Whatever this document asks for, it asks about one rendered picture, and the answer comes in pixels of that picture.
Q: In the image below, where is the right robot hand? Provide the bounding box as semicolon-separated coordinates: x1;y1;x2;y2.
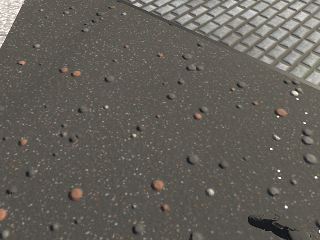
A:
248;213;312;240

